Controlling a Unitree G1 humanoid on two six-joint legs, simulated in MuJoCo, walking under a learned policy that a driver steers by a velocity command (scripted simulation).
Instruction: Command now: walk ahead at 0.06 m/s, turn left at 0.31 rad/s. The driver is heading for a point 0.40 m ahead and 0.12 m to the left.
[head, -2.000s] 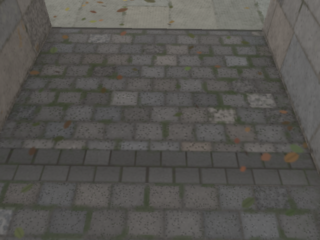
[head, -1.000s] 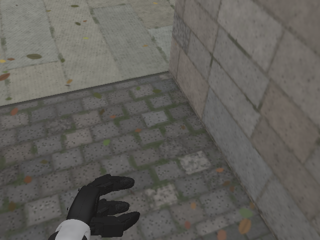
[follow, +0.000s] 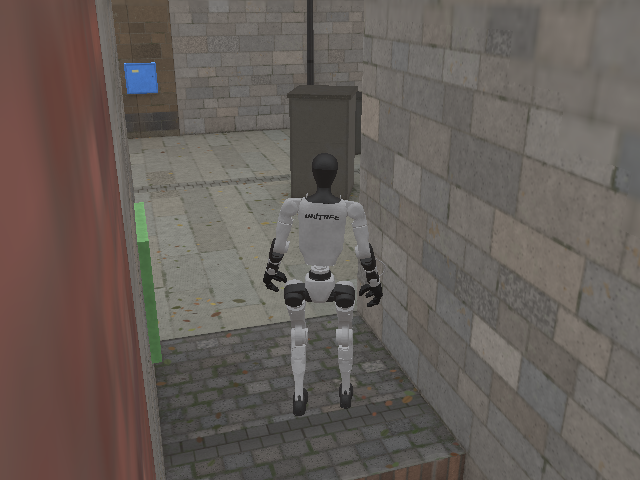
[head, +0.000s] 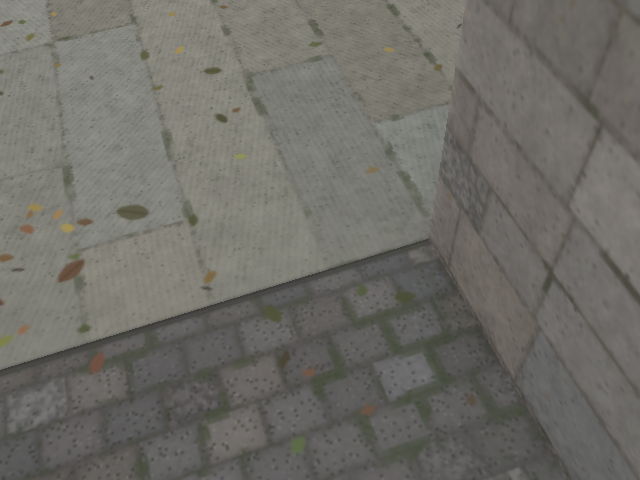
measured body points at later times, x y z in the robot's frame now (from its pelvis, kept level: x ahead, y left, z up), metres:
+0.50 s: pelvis -0.02 +0.06 +0.01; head +0.01 +0.10 +0.46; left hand +0.07 +0.37 -0.11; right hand +0.18 -0.17 -0.08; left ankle +0.00 +0.14 -0.73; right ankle +0.05 -0.09 -0.66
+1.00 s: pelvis -0.03 +0.05 +0.01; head +0.00 +0.05 +0.46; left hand -0.01 +0.34 -0.09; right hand +0.23 -0.13 -0.09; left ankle -0.09 +0.16 -0.70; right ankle +0.04 -0.07 -0.73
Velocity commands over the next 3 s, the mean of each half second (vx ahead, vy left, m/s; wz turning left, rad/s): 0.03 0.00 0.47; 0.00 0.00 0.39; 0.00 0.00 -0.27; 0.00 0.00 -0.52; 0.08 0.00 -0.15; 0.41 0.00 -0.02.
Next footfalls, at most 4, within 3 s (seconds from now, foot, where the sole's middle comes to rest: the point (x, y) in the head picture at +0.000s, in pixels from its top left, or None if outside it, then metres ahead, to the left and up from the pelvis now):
0.22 left None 0.04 0.15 -0.77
0.74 right None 0.08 -0.05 -0.77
1.04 left None -0.06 0.18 -0.77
1.46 right None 0.03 -0.05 -0.77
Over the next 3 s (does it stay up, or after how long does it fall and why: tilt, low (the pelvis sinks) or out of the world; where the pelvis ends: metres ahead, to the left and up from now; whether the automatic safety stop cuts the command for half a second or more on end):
stays up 0.17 0.07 0.01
